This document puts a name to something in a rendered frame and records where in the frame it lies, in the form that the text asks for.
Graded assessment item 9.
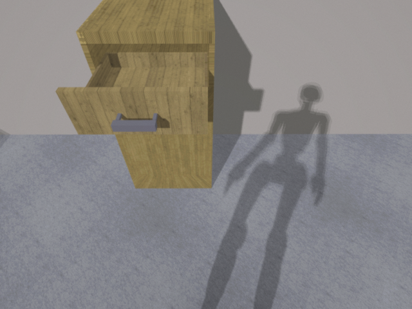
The handle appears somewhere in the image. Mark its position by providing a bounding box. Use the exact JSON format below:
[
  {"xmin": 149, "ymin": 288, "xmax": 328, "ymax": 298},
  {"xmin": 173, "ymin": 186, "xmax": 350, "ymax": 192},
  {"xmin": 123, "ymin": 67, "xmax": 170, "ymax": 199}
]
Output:
[{"xmin": 111, "ymin": 113, "xmax": 158, "ymax": 132}]

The cabinet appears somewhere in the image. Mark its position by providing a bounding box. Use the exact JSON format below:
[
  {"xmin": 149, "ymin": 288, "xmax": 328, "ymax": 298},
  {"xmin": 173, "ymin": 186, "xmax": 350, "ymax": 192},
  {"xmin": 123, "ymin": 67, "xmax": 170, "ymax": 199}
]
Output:
[{"xmin": 76, "ymin": 0, "xmax": 215, "ymax": 189}]

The drawer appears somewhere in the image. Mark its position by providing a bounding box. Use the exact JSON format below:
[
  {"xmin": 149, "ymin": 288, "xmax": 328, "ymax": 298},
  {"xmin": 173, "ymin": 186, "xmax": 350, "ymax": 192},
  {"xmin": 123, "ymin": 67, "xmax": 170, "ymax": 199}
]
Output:
[{"xmin": 55, "ymin": 52, "xmax": 208, "ymax": 135}]

